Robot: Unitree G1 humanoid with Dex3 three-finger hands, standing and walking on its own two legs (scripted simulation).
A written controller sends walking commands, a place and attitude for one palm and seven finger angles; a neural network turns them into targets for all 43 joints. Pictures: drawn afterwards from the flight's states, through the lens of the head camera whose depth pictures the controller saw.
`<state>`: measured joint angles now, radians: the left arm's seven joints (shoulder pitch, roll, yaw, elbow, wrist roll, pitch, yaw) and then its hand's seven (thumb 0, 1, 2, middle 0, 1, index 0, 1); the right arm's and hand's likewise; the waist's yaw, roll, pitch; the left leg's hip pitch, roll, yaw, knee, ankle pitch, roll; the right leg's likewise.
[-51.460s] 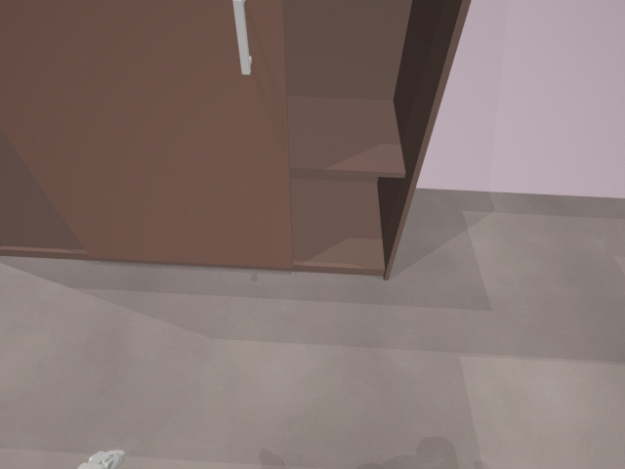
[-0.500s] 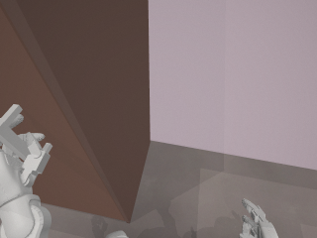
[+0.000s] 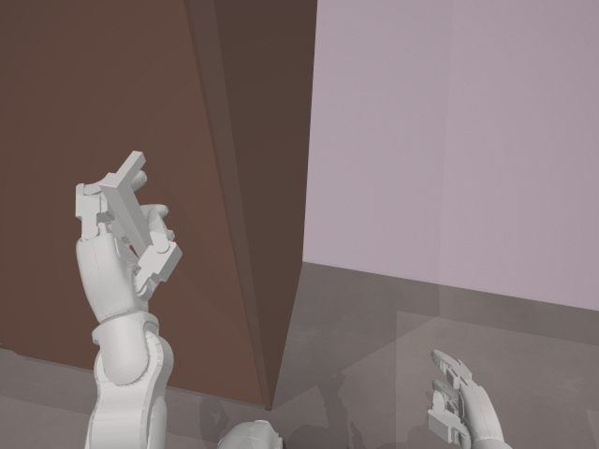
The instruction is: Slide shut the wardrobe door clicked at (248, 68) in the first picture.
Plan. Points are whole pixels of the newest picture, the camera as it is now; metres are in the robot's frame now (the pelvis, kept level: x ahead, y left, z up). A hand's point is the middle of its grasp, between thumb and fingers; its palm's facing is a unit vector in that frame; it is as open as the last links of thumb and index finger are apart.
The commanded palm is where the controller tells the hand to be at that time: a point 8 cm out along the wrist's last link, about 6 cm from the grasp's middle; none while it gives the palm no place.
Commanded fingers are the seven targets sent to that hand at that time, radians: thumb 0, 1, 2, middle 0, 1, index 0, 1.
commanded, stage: step sideways, sliding the door along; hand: left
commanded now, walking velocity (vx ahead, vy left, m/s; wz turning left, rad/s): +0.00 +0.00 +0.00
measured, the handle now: (145, 217) +0.29 +0.24 +0.17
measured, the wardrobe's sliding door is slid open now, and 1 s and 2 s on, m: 0.00 0.00 0.00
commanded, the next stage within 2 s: none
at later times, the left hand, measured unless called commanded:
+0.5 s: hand (147, 262) +0.24 +0.22 +0.16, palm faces -0.06 -1.00 -0.06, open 6.2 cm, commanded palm +0.23 +0.26 +0.16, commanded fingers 0.00 0.90 0.90 -0.45 -1.40 -0.45 -1.40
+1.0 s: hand (148, 254) +0.25 +0.21 +0.17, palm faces +0.03 -1.00 -0.06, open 5.8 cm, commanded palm +0.23 +0.24 +0.16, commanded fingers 0.00 0.90 0.90 -0.45 -1.40 -0.45 -1.40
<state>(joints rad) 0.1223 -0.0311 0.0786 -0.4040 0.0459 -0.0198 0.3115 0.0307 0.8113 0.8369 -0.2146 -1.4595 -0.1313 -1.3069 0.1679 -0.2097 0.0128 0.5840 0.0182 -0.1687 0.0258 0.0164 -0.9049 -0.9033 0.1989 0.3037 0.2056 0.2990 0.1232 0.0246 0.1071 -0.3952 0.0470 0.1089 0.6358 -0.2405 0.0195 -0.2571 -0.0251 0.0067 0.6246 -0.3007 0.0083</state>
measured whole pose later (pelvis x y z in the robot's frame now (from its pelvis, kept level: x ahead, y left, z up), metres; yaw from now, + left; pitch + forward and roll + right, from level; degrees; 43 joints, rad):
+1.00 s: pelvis -0.12 +0.11 +0.00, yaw -7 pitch -4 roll -1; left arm -0.28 0.22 0.04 0.08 -0.08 -0.03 0.14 0.03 0.77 0.86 -0.45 -1.40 -0.29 -1.40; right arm 0.18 -0.22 0.02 0.67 0.01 0.02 -0.04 0.01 -0.91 -0.90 0.20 0.30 0.20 0.30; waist 0.02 -0.01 0.05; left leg -0.56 0.07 0.07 1.08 -0.38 -0.03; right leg 0.02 0.07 -0.13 0.51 -0.47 -0.08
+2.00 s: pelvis -0.02 -0.09 +0.00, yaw +6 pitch +1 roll +0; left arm -0.09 0.14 0.32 -0.26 -0.11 -0.08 0.29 0.00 0.78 0.87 -0.44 -1.44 -0.08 -1.41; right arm 0.11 -0.25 -0.03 0.62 0.04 -0.20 -0.03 0.01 -0.91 -0.90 0.20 0.30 0.20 0.30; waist 0.09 0.05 0.21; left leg -0.34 0.09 0.01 0.78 -0.48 -0.04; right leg -0.36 -0.08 -0.05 0.67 -0.30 0.03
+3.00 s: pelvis +0.17 +0.06 +0.01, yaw +19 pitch +2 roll -3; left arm 0.83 0.04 -0.22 -0.68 -0.02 -0.32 0.05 0.02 0.64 0.83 -0.28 -1.58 -0.32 -1.40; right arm 0.29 -0.17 0.09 0.53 -0.05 -0.19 0.05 0.02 -0.90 -0.90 0.20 0.30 0.21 0.30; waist 0.10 0.05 -0.07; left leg -0.12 0.14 0.37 0.87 -0.32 -0.03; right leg -0.36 0.03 -0.08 0.77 -0.29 0.00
